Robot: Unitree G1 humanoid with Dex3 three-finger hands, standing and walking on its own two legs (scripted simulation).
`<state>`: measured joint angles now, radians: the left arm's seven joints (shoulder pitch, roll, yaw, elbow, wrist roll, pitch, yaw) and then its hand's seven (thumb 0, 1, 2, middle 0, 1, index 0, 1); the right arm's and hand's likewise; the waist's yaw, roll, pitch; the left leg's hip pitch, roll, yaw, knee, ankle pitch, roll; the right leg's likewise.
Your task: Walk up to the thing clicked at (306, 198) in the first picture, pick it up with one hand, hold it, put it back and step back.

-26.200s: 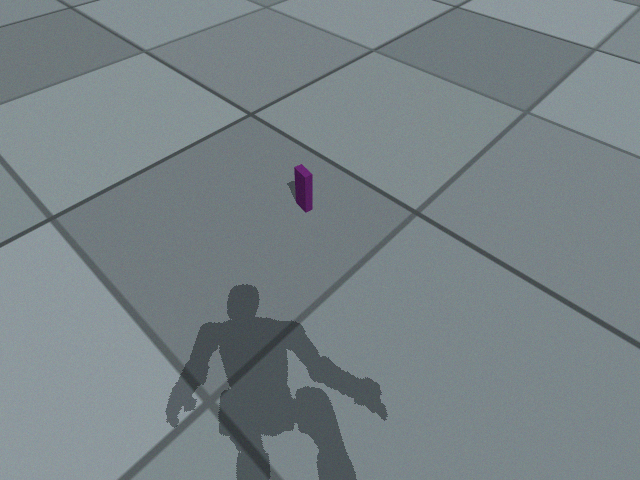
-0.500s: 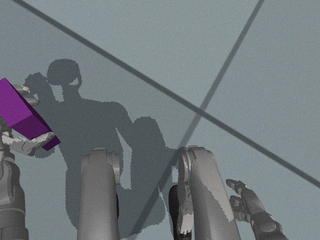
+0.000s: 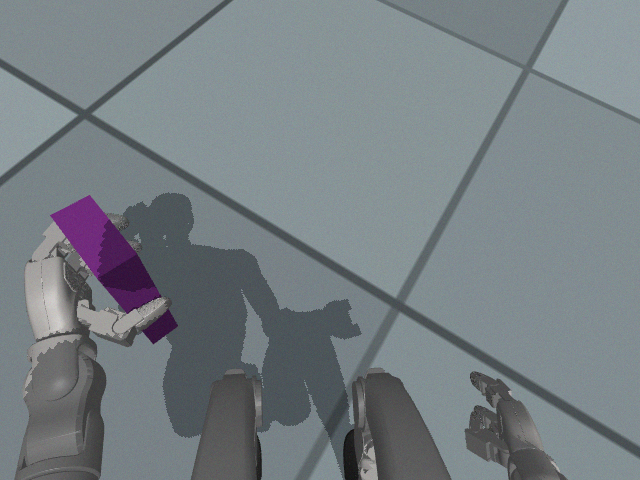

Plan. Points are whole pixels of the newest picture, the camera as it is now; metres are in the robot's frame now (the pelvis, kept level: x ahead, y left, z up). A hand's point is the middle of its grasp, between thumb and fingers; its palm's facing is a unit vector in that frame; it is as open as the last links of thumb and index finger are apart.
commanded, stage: hold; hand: left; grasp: from the side
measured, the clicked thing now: (126, 281) +0.35 +0.22 +0.01
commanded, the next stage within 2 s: crouch in 1.62 s
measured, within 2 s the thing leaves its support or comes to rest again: neither
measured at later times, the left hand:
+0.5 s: hand (99, 238) +0.35 +0.21 +0.11, palm faces +0.23 -0.97 -0.09, open 11.4 cm
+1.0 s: hand (107, 182) +0.38 +0.19 +0.16, palm faces +0.25 -0.97 -0.07, open 11.4 cm
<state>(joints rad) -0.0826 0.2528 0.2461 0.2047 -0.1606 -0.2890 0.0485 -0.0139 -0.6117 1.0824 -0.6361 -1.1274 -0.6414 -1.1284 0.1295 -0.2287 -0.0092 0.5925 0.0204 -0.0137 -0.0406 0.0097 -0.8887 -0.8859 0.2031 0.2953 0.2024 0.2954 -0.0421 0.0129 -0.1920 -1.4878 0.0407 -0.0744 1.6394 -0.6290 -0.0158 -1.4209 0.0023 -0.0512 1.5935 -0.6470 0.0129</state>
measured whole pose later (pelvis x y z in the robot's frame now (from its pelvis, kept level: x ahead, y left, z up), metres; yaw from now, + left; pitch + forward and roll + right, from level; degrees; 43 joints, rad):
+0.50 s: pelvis +0.02 +0.00 +0.09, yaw +2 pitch +17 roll -3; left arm -0.08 0.21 0.16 0.34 -0.11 -0.34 0.06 -0.02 -0.61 1.04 -0.68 -1.05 -0.68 -1.05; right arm 0.21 -0.20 0.01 0.64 0.00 -0.04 -0.04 0.01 -0.90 -0.89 0.20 0.30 0.20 0.30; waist -0.04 0.02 -0.12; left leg -1.04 0.03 -0.05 1.26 -0.53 -0.01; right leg -0.97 -0.01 -0.04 1.21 -0.54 0.02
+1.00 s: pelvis +0.05 +0.00 +0.14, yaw +2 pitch +13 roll -2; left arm -0.10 0.18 0.13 0.39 -0.10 -0.33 0.11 -0.02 -0.61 1.07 -0.67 -1.08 -0.67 -1.08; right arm 0.23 -0.20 0.01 0.64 -0.02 -0.01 -0.04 0.01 -0.90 -0.89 0.20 0.30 0.20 0.30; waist -0.03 0.01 -0.08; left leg -0.78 0.04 -0.04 1.04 -0.48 -0.02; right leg -0.73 -0.01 -0.04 1.00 -0.50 0.01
